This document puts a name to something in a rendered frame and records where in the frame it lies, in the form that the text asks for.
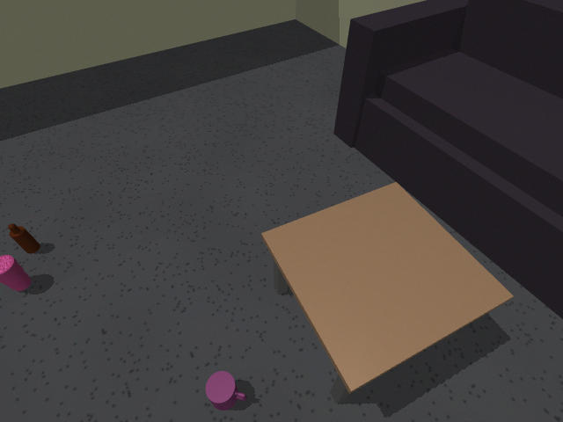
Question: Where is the sofa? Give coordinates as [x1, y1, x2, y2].
[333, 0, 563, 319]

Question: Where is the coffee table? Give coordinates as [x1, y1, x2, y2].
[261, 182, 514, 404]

